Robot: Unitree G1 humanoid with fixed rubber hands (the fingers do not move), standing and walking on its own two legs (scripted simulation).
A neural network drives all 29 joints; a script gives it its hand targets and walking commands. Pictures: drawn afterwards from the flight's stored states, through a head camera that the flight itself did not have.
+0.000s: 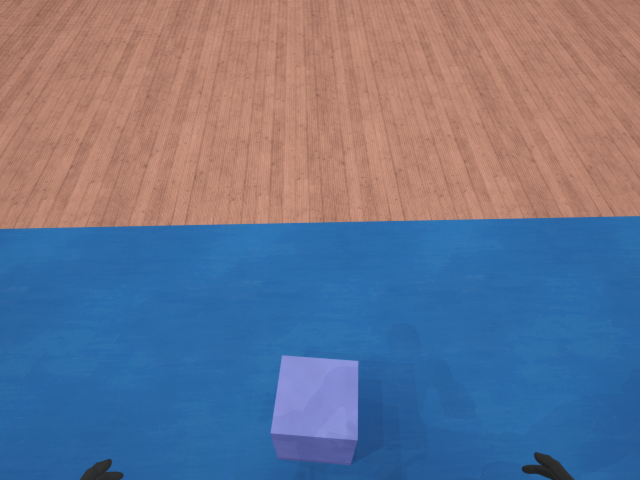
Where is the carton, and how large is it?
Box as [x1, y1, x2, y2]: [271, 355, 357, 464]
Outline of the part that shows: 282,355 271,427 271,436 277,457 282,459 350,464 357,440 357,361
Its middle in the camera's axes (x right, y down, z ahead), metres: -0.01 +0.48 +1.09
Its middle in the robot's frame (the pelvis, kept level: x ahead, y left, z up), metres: +0.42 +0.01 -0.66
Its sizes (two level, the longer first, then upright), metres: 0.210 0.200 0.250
